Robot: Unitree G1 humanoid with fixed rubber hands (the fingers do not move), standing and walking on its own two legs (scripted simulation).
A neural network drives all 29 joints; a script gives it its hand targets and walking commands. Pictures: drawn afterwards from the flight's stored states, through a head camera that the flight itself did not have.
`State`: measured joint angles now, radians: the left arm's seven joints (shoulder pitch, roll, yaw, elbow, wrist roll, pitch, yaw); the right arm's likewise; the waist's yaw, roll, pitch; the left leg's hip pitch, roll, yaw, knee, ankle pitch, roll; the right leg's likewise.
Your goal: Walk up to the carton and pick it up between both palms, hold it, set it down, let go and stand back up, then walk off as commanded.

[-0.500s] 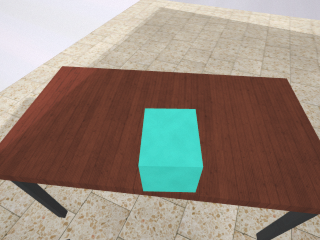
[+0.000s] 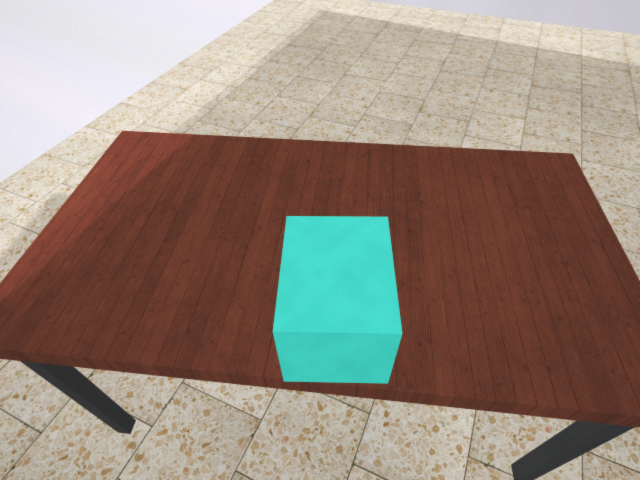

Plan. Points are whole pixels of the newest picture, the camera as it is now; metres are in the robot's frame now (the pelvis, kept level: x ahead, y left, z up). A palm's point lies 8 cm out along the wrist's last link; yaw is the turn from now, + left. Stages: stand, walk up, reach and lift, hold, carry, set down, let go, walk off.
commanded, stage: stand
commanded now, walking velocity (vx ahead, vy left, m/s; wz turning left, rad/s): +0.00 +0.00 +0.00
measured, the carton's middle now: (336, 298) +0.41 +0.01 -0.07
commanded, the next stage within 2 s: walk off in 0.04 s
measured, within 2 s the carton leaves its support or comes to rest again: neither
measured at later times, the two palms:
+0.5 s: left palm out of the picture +0.08 +0.33 -0.12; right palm out of the picture +0.06 -0.30 -0.13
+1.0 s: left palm out of the picture +0.00 +0.37 -0.13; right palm out of the picture -0.05 -0.27 -0.10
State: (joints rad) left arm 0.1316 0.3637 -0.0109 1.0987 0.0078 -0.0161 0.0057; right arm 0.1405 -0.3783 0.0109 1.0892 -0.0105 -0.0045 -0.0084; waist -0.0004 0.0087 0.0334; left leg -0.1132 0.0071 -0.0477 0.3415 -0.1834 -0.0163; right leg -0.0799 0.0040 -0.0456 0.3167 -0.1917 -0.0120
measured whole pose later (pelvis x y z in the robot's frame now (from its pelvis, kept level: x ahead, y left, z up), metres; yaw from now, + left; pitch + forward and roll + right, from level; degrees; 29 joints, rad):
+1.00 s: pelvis -0.14 +0.06 -0.02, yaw -3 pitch -3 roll -2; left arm 0.12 0.42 0.07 0.81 0.00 0.06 0.02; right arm 0.14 -0.39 -0.06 0.75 -0.03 0.03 -0.04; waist -0.03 -0.02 0.25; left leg -0.33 0.00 -0.02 0.63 -0.24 0.02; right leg -0.28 0.11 0.14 0.86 -0.51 0.01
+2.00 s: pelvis -0.43 +0.06 -0.02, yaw -2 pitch -3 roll -2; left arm 0.26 0.45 0.08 0.90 -0.01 0.03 0.01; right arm 0.10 -0.37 -0.05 0.77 -0.02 0.02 -0.02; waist 0.02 -0.03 0.17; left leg -0.33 0.00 -0.04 0.60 -0.22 0.02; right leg -0.23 0.07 0.10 0.71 -0.47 0.00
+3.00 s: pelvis -0.45 +0.03 -0.01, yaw -1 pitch -2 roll +0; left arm 0.13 0.38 0.03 0.99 0.01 -0.03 0.00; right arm 0.08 -0.36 -0.04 0.96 0.01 -0.01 -0.01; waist 0.01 0.02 0.06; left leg -0.08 0.00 -0.05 0.47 -0.35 -0.01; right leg -0.20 0.02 0.07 0.51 -0.27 0.01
